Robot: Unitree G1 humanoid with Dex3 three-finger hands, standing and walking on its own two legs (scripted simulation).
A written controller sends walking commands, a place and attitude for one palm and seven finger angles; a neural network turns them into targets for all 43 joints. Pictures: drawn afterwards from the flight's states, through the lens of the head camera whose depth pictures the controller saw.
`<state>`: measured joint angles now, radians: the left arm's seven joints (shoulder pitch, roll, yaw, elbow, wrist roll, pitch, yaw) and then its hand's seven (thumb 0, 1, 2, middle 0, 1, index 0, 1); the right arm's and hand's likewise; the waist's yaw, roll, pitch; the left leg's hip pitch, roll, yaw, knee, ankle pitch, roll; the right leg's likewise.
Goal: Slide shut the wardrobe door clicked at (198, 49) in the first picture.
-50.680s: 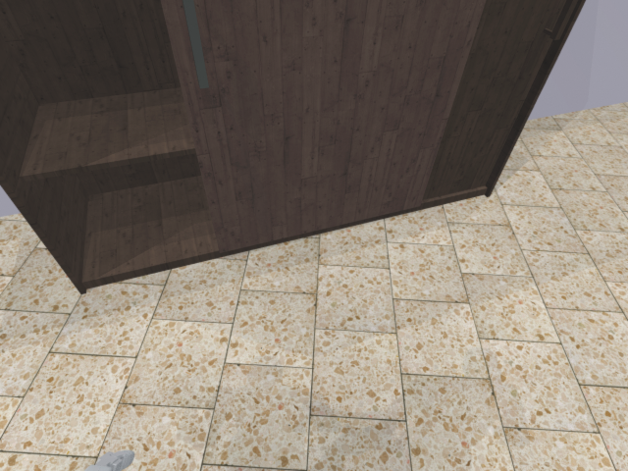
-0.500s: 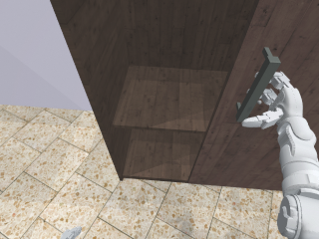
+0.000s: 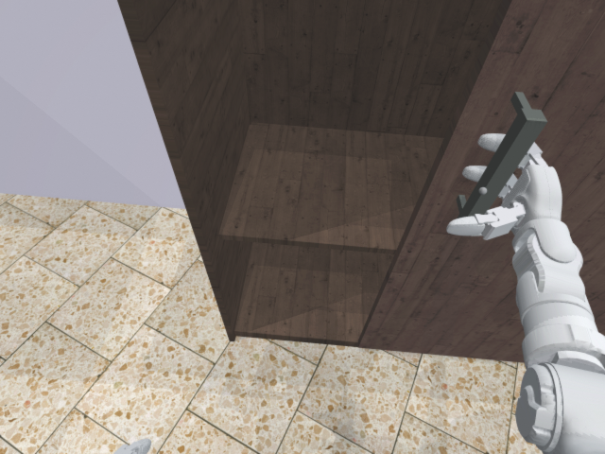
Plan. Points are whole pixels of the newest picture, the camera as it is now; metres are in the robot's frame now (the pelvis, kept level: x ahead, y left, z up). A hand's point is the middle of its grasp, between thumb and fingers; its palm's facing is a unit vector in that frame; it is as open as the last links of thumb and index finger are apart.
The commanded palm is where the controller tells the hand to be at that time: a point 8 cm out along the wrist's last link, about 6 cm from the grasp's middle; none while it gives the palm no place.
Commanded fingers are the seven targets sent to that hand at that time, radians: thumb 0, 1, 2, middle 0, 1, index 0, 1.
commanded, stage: slide the fingers in behind the handle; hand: right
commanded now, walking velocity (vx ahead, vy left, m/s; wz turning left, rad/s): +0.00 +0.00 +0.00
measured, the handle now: (489, 168) +0.51 -0.19 +0.12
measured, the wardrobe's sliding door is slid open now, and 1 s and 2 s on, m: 0.41 0.41 0.41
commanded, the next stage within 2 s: grip the handle and tug to test in 0.44 s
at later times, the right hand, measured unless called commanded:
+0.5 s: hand (483, 194) +0.45 -0.17 +0.13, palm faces -0.03 +1.00 -0.02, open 14.0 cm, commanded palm +0.42 -0.22 +0.13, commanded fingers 0.00 0.50 -0.30 0.30 1.20 0.30 1.20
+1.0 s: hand (485, 194) +0.45 -0.17 +0.13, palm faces -0.02 +1.00 -0.01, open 9.2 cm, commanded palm +0.42 -0.22 +0.13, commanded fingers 0.00 -0.62 -0.78 0.42 1.36 0.42 1.36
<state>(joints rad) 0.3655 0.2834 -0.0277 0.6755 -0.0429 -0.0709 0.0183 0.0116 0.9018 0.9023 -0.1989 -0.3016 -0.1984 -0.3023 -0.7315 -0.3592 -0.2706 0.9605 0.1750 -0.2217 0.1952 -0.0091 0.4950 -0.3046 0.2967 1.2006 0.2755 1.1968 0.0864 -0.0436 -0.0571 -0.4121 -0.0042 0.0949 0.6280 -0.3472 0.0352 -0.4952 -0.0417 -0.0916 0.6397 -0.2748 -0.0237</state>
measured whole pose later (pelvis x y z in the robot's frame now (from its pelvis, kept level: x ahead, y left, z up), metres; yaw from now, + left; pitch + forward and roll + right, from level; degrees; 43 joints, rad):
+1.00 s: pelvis +0.00 -0.01 +0.00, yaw +0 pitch +7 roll +1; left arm 0.35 0.27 -0.03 0.67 -0.04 -0.06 0.02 0.01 0.90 0.90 -0.20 -0.30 -0.20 -0.30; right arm -0.71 -0.35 -0.26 0.93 0.17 -0.20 0.21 0.00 -0.18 -0.60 0.36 1.29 0.36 1.29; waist 0.08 -0.03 -0.06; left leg -0.40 0.00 0.09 0.62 -0.35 0.03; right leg -0.48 -0.03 -0.09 0.64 -0.28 -0.03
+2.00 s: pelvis +0.04 +0.00 +0.01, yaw +2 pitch +8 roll +0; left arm 0.32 0.27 -0.01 0.61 -0.05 -0.06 0.00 0.01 0.90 0.90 -0.20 -0.30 -0.20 -0.30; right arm -0.43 -0.32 -0.28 0.56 0.21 -0.10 0.19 0.01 -0.75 -0.77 0.31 1.40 0.29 1.40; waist 0.08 -0.04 -0.08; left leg -0.32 -0.01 0.05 0.55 -0.36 0.02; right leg -0.39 -0.04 -0.12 0.57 -0.31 -0.02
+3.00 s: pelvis +0.02 -0.01 +0.00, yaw -5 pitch +9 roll +1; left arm 0.33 0.27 0.00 0.72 -0.04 -0.15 -0.04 0.01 0.90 0.90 -0.20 -0.30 -0.20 -0.30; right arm -0.69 -0.24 -0.06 0.77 0.19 -0.15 0.02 0.00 -0.77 -0.81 0.29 1.40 0.22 1.40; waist 0.02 -0.05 -0.07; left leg -0.39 0.01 0.09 0.65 -0.40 0.01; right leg -0.52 0.01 -0.01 0.68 -0.31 -0.03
